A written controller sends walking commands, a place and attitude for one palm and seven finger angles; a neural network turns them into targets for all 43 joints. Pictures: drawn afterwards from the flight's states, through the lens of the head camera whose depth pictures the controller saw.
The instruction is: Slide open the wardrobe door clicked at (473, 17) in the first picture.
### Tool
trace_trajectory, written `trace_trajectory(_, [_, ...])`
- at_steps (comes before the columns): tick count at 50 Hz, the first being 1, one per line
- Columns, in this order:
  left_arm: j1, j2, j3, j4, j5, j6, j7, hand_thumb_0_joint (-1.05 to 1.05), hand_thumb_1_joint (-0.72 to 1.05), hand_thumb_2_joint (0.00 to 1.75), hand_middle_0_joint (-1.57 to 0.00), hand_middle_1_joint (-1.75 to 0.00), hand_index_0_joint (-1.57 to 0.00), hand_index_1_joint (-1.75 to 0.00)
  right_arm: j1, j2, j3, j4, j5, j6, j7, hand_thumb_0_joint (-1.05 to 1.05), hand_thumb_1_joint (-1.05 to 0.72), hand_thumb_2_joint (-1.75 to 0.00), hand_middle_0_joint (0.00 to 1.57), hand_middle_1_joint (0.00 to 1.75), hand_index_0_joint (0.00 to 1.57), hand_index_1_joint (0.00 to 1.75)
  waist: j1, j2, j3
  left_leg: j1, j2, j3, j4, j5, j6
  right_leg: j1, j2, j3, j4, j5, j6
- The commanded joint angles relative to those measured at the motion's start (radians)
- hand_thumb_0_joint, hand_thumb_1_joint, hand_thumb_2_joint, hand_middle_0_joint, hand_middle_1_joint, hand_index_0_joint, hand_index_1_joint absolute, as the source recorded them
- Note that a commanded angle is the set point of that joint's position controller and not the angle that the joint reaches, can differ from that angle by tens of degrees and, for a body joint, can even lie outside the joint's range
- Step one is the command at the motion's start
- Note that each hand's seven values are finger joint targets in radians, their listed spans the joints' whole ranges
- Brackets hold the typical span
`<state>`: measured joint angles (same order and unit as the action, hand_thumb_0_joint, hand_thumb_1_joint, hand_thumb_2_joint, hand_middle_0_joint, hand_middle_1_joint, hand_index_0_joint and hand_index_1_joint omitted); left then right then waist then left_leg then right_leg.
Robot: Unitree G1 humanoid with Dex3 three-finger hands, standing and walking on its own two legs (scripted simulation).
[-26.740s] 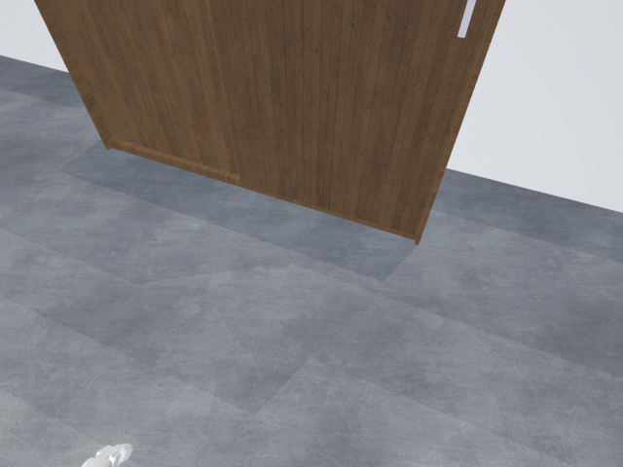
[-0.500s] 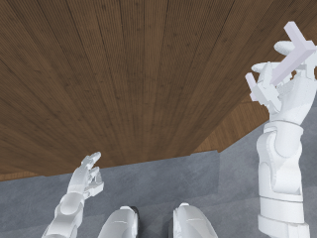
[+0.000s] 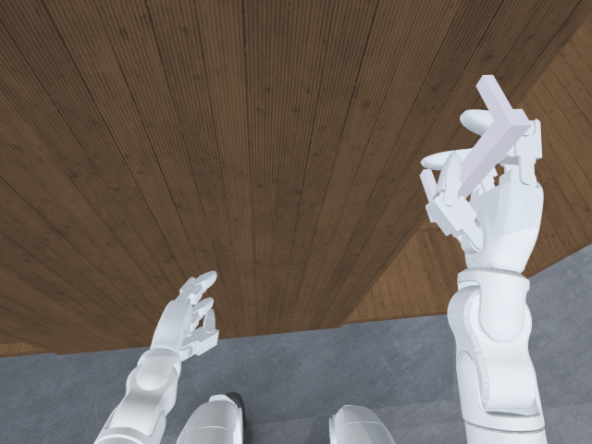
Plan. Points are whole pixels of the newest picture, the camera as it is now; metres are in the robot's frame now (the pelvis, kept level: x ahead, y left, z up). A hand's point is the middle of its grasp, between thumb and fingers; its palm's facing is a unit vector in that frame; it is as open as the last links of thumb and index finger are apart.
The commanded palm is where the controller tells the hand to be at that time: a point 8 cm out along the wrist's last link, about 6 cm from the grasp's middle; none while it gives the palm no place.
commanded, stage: step sideways, sliding the door along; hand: right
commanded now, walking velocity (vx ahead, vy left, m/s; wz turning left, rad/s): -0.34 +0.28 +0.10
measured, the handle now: (461, 158) +0.37 -0.18 +0.18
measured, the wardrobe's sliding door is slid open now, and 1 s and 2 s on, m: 0.40 0.68 0.68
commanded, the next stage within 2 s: stop walking and hold the door there in 1.12 s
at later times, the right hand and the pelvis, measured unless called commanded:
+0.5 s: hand (235, 213) +0.31 +0.05 +0.18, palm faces -0.05 +0.98 -0.18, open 6.3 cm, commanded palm +0.29 +0.02 +0.19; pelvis -0.08 +0.13 +0.00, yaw +8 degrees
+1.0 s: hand (129, 212) +0.30 +0.13 +0.19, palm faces +0.22 +0.98 -0.05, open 6.1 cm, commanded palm +0.27 +0.16 +0.19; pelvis -0.15 +0.27 +0.00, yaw +3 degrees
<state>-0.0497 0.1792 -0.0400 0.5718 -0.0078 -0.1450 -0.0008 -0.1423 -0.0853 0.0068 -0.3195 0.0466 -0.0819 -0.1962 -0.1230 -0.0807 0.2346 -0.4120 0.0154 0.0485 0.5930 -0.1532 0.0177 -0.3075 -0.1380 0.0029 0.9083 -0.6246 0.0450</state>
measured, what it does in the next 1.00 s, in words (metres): steps to the left: right foot, then left foot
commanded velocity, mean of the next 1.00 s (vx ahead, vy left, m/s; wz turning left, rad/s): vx -0.02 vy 0.30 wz -0.05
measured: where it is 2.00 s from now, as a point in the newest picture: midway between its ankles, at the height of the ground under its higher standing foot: outside the picture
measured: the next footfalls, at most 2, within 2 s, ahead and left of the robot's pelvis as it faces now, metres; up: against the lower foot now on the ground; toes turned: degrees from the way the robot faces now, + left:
right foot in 0.14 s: +0.00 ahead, -0.10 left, +0.00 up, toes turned -8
left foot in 0.48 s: -0.04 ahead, +0.30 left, +0.00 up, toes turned +10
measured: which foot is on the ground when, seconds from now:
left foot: down 0.00-0.14, up 0.16-0.46, down 0.48-0.66, up 0.68-0.86, down 0.88-1.00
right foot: up 0.00-0.12, down 0.14-0.48, up 0.50-0.64, down 0.66-0.92, up 0.94-1.00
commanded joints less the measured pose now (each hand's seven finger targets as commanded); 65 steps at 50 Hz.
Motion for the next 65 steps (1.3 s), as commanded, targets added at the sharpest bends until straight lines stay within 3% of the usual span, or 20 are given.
trace_trajectory(1, [0.002, 0.029, 0.040, -0.119, -0.015, -0.020, 0.005, 0.00, 0.90, 0.90, -0.20, -0.30, -0.20, -0.30, -0.334, -0.010, 0.251, -0.495, -0.034, -0.203, 0.093, 0.00, -0.90, -0.90, 0.45, 1.40, 0.45, 1.40, 0.135, 0.376, -0.668, 0.574, 0.265, -0.242, -0.090, 1.109, 0.128, -0.053, 0.116, 0.009, -0.046, -0.006, -0.004])
trace_trajectory(4, [0.022, 0.048, 0.056, -0.121, -0.006, 0.030, 0.011, 0.00, 0.90, 0.90, -0.20, -0.30, -0.20, -0.30, -0.343, -0.067, 0.196, -0.393, -0.047, -0.221, 0.099, 0.00, -0.90, -0.90, 0.45, 1.40, 0.45, 1.40, 0.150, 0.280, -0.688, 0.383, 0.190, -0.128, -0.036, 0.930, 0.073, 0.218, 0.067, -0.095, -0.356, 0.364, -0.008])
trace_trajectory(7, [0.013, 0.123, 0.106, -0.175, 0.002, 0.039, -0.006, 0.00, 0.90, 0.90, -0.20, -0.30, -0.20, -0.30, -0.410, -0.054, 0.189, -0.292, -0.048, -0.208, 0.138, 0.00, -0.90, -0.90, 0.45, 1.40, 0.45, 1.40, 0.124, -0.136, -0.639, -0.145, -0.004, -0.112, 0.364, -0.350, -0.034, 0.544, -0.429, 0.222, -0.483, 1.447, -0.232])
trace_trajectory(8, [0.014, 0.116, 0.098, -0.169, 0.018, 0.026, -0.011, 0.00, 0.90, 0.90, -0.20, -0.30, -0.20, -0.30, -0.482, -0.116, 0.097, -0.280, -0.059, -0.199, 0.130, 0.00, -0.90, -0.90, 0.45, 1.40, 0.45, 1.40, 0.130, -0.151, -0.608, -0.204, -0.029, -0.159, 0.543, -0.401, -0.031, 0.498, -0.440, 0.254, -0.476, 1.456, -0.230])
trace_trajectory(14, [0.046, 0.136, 0.113, -0.122, -0.004, 0.053, -0.008, 0.00, 0.90, 0.90, -0.20, -0.30, -0.20, -0.30, -0.552, -0.085, 0.094, -0.075, -0.042, -0.119, 0.134, 0.00, -0.90, -0.90, 0.45, 1.40, 0.45, 1.40, 0.127, -0.132, -0.479, -0.122, 0.001, -0.062, 0.383, -0.240, -0.057, 0.425, -0.328, -0.015, -0.477, 1.164, -0.141])
trace_trajectory(21, [0.070, 0.130, 0.097, -0.106, -0.031, 0.034, 0.011, 0.00, 0.90, 0.90, -0.20, -0.30, -0.20, -0.30, -0.610, -0.173, 0.000, 0.011, -0.024, -0.128, 0.121, 0.00, -0.90, -0.90, 0.45, 1.40, 0.45, 1.40, 0.144, -0.201, -0.488, 0.195, -0.040, 0.037, -0.093, -0.087, -0.049, 0.317, -0.243, -0.084, -0.372, 0.937, -0.072])
trace_trajectory(24, [0.057, 0.059, 0.070, -0.124, -0.056, 0.028, 0.026, 0.00, 0.90, 0.90, -0.20, -0.30, -0.20, -0.30, -0.641, -0.319, -0.069, -0.016, -0.027, -0.120, 0.100, 0.00, -0.90, -0.90, 0.45, 1.40, 0.45, 1.40, 0.137, 0.262, -0.513, 0.361, 0.222, -0.162, -0.207, 0.656, 0.065, -0.013, 0.001, -0.161, -0.025, 0.083, -0.018])
trace_trajectory(26, [0.058, 0.081, 0.082, -0.096, -0.031, 0.015, 0.054, 0.00, 0.90, 0.90, -0.20, -0.30, -0.20, -0.30, -0.629, -0.295, -0.062, -0.032, -0.006, -0.090, 0.093, 0.00, -0.90, -0.90, 0.45, 1.40, 0.45, 1.40, 0.098, 0.471, -0.631, 0.438, 0.271, -0.223, -0.114, 0.867, 0.156, -0.106, 0.090, -0.034, 0.137, -0.057, -0.012])
trace_trajectory(31, [0.100, 0.097, 0.078, -0.052, -0.026, 0.071, 0.078, 0.00, 0.90, 0.90, -0.20, -0.30, -0.20, -0.30, -0.730, -0.281, -0.085, 0.027, 0.008, -0.086, 0.090, 0.00, -0.90, -0.90, 0.45, 1.40, 0.45, 1.40, 0.156, 0.272, -0.663, 0.398, 0.166, -0.060, 0.046, 0.640, 0.080, 0.141, 0.080, -0.137, -0.430, 0.436, -0.023])
trace_trajectory(33, [0.097, 0.180, 0.119, -0.074, -0.029, 0.082, 0.071, 0.00, 0.90, 0.90, -0.20, -0.30, -0.20, -0.30, -0.777, -0.210, -0.026, 0.093, 0.028, -0.080, 0.109, 0.00, -0.90, -0.90, 0.45, 1.40, 0.45, 1.40, 0.144, -0.087, -0.643, -0.024, 0.017, -0.016, 0.252, -0.071, -0.030, 0.490, -0.295, 0.249, -0.498, 1.103, -0.181])
trace_trajectory(35, [0.063, 0.138, 0.102, -0.072, -0.014, 0.086, 0.027, 0.00, 0.90, 0.90, -0.20, -0.30, -0.20, -0.30, -0.953, -0.168, 0.006, 0.118, 0.012, -0.087, 0.131, 0.00, -0.90, -0.90, 0.45, 1.40, 0.45, 1.40, 0.147, -0.182, -0.608, -0.092, 0.007, -0.128, 0.459, -0.359, -0.029, 0.411, -0.388, 0.384, -0.548, 0.846, -0.256])
trace_trajectory(38, [0.089, 0.175, 0.105, -0.043, -0.010, 0.102, 0.035, 0.00, 0.90, 0.90, -0.20, -0.30, -0.20, -0.30, -0.937, -0.271, -0.090, 0.225, 0.007, -0.063, 0.104, 0.00, -0.90, -0.90, 0.45, 1.40, 0.45, 1.40, 0.121, -0.189, -0.540, 0.005, 0.038, -0.094, 0.292, -0.311, -0.014, 0.308, -0.303, 0.175, -0.457, 0.874, -0.223])
trace_trajectory(41, [0.111, 0.171, 0.084, -0.062, -0.036, 0.102, 0.034, 0.00, 0.90, 0.90, -0.20, -0.30, -0.20, -0.30, -1.019, -0.131, 0.035, 0.304, 0.027, -0.044, 0.113, 0.00, -0.90, -0.90, 0.45, 1.40, 0.45, 1.40, 0.149, -0.184, -0.553, 0.255, -0.009, -0.003, 0.011, -0.224, -0.013, 0.163, -0.218, 0.066, -0.400, 0.639, -0.147])
trace_trajectory(46, [0.133, 0.130, 0.077, -0.025, -0.062, 0.068, 0.066, 0.00, 0.90, 0.90, -0.20, -0.30, -0.20, -0.30, -1.096, -0.098, 0.094, 0.466, 0.032, -0.020, 0.093, 0.00, -0.90, -0.90, 0.45, 1.40, 0.45, 1.40, 0.160, 0.324, -0.526, 0.306, 0.211, -0.203, -0.265, 0.045, 0.112, -0.018, 0.074, -0.056, -0.062, 0.174, -0.042])
trace_trajectory(48, [0.125, 0.139, 0.069, 0.013, -0.054, 0.056, 0.075, 0.00, 0.90, 0.90, -0.20, -0.30, -0.20, -0.30, -1.181, -0.057, 0.136, 0.427, 0.048, -0.028, 0.085, 0.00, -0.90, -0.90, 0.45, 1.40, 0.45, 1.40, 0.170, 0.256, -0.492, 0.352, 0.242, -0.219, -0.214, 0.241, 0.173, -0.064, 0.069, -0.011, -0.045, 0.150, -0.048])
trace_trajectory(51, [0.156, 0.152, 0.080, 0.020, -0.048, 0.051, 0.072, 0.00, 0.90, 0.90, -0.20, -0.30, -0.20, -0.30, -1.187, -0.029, 0.168, 0.408, 0.057, -0.057, 0.085, 0.00, -0.90, -0.90, 0.45, 1.40, 0.45, 1.40, 0.176, 0.060, -0.617, 0.310, 0.148, -0.019, 0.100, 0.468, 0.037, 0.300, -0.056, 0.007, -0.474, 0.770, -0.091])
trace_trajectory(53, [0.155, 0.175, 0.092, -0.009, -0.052, 0.080, 0.041, 0.00, 0.90, 0.90, -0.20, -0.30, -0.20, -0.30, -1.176, 0.044, 0.219, 0.437, 0.069, -0.058, 0.116, 0.00, -0.90, -0.90, 0.45, 1.40, 0.45, 1.40, 0.166, -0.174, -0.627, 0.000, 0.036, -0.074, 0.276, -0.299, -0.021, 0.537, -0.350, 0.310, -0.455, 1.315, -0.237])
trace_trajectory(61, [0.139, 0.182, 0.102, -0.063, -0.060, 0.076, 0.009, 0.00, 0.90, 0.90, -0.20, -0.30, -0.20, -0.30, -1.184, -0.072, 0.134, 0.315, 0.040, -0.080, 0.124, 0.00, -0.90, -0.90, 0.45, 1.40, 0.45, 1.40, 0.171, -0.192, -0.614, 0.233, -0.010, 0.006, -0.072, -0.081, -0.014, 0.428, -0.219, 0.055, -0.310, 1.129, -0.129])
trace_trajectory(62, [0.204, 0.251, 0.123, 0.012, -0.041, 0.104, 0.028, 0.00, 0.90, 0.90, -0.20, -0.30, -0.20, -0.30, -0.920, -0.711, -0.458, 0.682, -0.028, -0.070, 0.072, 0.00, -0.90, -0.90, 0.45, 1.40, 0.45, 1.40, 0.118, -0.126, -0.610, 0.283, 0.008, -0.012, -0.148, 0.152, -0.022, 0.342, -0.169, -0.017, -0.245, 1.070, -0.091])
trace_trajectory(65, [0.158, 0.170, 0.098, -0.047, -0.066, 0.095, 0.045, 0.00, 0.90, 0.90, -0.20, -0.30, -0.20, -0.30, -0.907, -0.658, -0.349, 0.633, -0.034, -0.062, 0.110, 0.00, -0.90, -0.90, 0.45, 1.40, 0.45, 1.40, 0.123, 0.320, -0.594, 0.581, 0.257, -0.225, -0.099, 1.016, 0.101, -0.135, 0.093, -0.078, 0.064, 0.123, -0.009])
